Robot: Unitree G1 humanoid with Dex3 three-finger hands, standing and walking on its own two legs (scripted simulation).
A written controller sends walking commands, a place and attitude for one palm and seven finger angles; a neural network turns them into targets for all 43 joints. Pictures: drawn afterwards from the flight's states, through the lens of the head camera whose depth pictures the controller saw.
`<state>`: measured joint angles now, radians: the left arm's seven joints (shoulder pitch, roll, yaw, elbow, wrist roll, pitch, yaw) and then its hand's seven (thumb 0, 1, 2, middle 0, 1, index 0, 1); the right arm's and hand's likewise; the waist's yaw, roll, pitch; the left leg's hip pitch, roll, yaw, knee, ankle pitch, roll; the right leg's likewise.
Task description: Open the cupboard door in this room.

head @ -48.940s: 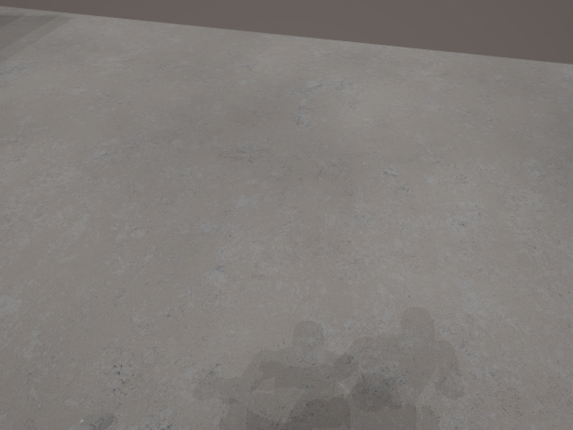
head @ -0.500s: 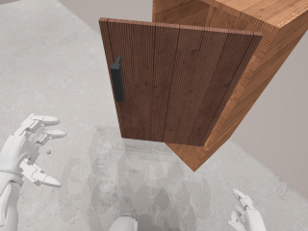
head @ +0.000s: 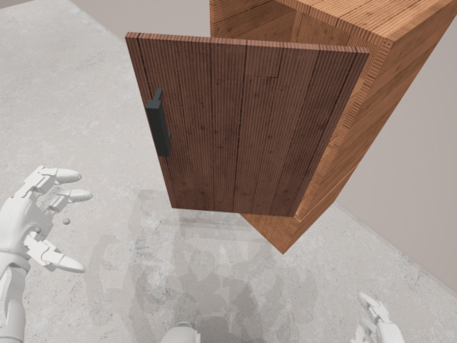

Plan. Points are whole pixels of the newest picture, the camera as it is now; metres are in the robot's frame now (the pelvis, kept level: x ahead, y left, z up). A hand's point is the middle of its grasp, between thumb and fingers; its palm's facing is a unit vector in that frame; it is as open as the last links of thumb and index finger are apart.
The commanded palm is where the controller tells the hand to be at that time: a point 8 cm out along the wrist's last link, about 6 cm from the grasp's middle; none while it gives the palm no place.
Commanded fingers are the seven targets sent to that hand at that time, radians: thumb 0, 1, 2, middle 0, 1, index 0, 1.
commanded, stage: raise the hand with hooked fingers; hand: left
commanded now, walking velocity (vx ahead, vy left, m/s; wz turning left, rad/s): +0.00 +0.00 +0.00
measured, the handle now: (161, 123) +0.53 +0.18 +0.06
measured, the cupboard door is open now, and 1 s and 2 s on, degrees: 43 43 43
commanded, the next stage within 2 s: move the hooked fingers beside the handle in 0.10 s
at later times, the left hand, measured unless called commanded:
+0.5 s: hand (82, 199) +0.32 +0.26 +0.07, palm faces -0.02 -1.00 -0.02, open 14.0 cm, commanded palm +0.31 +0.31 +0.08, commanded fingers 0.00 -0.50 0.30 -0.30 -1.20 -0.30 -1.20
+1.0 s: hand (103, 170) +0.39 +0.25 +0.07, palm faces -0.01 -1.00 -0.02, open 14.0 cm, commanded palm +0.37 +0.30 +0.07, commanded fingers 0.00 -0.50 0.30 -0.30 -1.20 -0.30 -1.20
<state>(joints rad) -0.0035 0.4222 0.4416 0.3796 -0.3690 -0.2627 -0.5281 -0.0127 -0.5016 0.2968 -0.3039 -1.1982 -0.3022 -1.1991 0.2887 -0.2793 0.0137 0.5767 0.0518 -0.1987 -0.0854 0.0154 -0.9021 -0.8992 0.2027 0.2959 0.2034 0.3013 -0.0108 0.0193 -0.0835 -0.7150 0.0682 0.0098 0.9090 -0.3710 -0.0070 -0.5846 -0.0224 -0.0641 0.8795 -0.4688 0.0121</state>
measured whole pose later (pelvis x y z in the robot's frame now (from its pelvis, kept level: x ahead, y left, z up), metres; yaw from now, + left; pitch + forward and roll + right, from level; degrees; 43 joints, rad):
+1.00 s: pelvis +0.01 +0.00 +0.00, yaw -1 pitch +13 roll -2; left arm -0.39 0.46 0.43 0.74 -0.26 -0.31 -0.45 -0.01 -0.50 0.30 -0.30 -1.20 -0.30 -1.20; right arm 0.31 -0.26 0.02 0.62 0.04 -0.09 -0.07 0.01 -0.90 -0.90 0.20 0.30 0.20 0.30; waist -0.06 0.01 -0.09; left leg -0.78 0.07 0.02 0.92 -0.38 0.00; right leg -0.66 -0.02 -0.04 0.90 -0.47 0.02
